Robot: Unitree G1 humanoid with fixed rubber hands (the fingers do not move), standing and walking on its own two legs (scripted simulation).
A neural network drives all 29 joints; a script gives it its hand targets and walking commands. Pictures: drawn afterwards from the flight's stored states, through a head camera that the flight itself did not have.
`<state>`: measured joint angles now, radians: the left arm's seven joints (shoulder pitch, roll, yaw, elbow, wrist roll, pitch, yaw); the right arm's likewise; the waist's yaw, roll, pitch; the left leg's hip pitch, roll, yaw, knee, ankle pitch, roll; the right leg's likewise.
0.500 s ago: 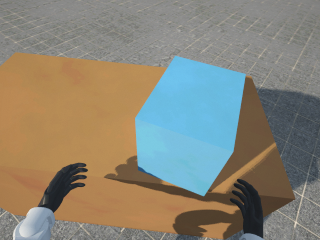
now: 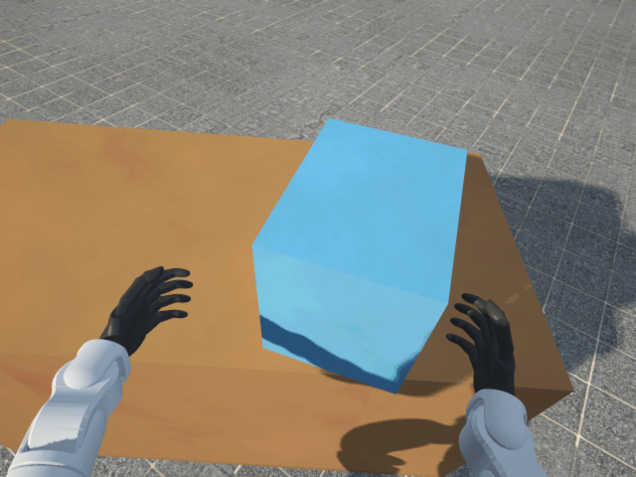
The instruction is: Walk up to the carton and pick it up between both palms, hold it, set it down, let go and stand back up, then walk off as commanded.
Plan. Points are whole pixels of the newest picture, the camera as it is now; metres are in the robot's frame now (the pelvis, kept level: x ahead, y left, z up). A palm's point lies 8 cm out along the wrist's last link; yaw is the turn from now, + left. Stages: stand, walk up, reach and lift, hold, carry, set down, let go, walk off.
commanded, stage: reach and lift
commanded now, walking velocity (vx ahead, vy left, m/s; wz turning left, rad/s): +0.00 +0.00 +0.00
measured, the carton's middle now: (361, 252) +0.44 -0.04 +0.02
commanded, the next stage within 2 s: none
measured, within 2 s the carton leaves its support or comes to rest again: neither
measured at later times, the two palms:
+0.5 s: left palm (150, 230) +0.37 +0.23 +0.13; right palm (506, 293) +0.30 -0.18 +0.13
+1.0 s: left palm (165, 158) +0.43 +0.21 +0.19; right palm (513, 229) +0.36 -0.19 +0.17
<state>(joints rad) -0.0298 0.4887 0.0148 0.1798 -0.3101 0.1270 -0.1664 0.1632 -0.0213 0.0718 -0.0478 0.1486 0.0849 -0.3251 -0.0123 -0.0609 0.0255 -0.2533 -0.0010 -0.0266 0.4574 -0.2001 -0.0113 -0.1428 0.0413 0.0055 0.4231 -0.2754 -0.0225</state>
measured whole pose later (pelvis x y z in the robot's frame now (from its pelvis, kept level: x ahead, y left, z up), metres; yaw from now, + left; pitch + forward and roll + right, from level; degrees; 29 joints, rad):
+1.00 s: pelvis -0.01 +0.00 +0.00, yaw +0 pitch -1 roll -1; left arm -0.83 0.54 0.05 0.75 -0.27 0.36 -0.17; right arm -0.69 -0.10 0.00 0.49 0.24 0.37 -0.31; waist -0.15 -0.06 -0.02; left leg -0.24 0.00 -0.03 0.42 -0.17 -0.01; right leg -0.13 0.04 0.01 0.39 -0.24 -0.02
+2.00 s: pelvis +0.01 +0.00 +0.00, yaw +0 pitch +8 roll -1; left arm -0.91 0.34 0.01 1.28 -0.17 -0.14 -0.12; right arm -0.75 -0.09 -0.01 1.05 0.25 -0.11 -0.25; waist -0.14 -0.06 -0.10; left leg -0.38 0.00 -0.03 0.42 -0.18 0.00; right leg -0.26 0.04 0.01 0.36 -0.24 -0.02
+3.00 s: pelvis +0.01 +0.01 +0.00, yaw +0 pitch +9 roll -1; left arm -0.91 0.15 0.38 1.27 0.27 -0.18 -0.12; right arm -0.74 0.07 -0.39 1.06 -0.12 -0.25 -0.25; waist -0.13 -0.06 -0.09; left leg -0.39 0.00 -0.03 0.42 -0.18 0.00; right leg -0.27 0.04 0.01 0.36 -0.23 -0.01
